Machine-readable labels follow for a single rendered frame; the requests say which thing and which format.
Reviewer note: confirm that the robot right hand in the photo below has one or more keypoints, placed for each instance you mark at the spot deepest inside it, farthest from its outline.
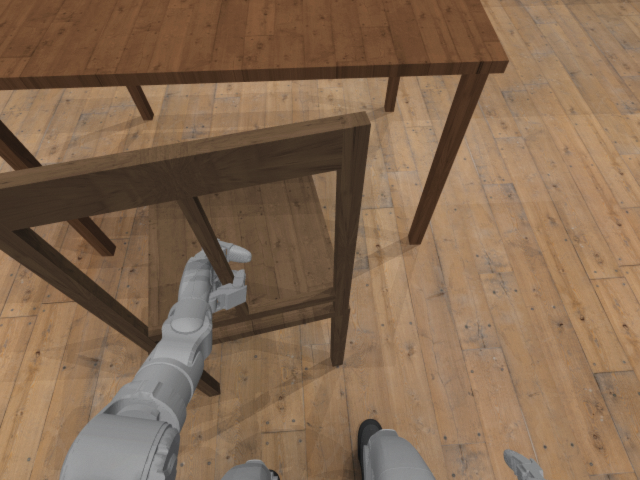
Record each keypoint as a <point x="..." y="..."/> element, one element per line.
<point x="523" y="468"/>

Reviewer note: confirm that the right robot thigh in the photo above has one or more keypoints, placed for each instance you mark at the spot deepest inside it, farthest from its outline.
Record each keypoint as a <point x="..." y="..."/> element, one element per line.
<point x="393" y="458"/>

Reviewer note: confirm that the robot left upper arm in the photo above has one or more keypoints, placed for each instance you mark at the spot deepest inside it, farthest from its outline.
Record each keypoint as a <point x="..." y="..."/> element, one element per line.
<point x="115" y="447"/>

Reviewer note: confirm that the chair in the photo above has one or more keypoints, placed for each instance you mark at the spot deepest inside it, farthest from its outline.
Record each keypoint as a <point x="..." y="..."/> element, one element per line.
<point x="253" y="189"/>

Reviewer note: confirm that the robot left hand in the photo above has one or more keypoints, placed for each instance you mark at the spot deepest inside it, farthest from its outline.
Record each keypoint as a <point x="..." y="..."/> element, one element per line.
<point x="199" y="279"/>

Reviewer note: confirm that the robot left shin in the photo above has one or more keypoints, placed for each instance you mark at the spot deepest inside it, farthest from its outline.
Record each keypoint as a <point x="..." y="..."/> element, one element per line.
<point x="256" y="461"/>

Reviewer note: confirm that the left robot forearm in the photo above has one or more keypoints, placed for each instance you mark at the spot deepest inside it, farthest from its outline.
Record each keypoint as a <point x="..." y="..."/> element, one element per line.
<point x="166" y="382"/>

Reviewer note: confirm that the table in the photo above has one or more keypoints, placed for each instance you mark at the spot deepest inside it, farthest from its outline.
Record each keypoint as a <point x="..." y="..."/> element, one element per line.
<point x="47" y="44"/>

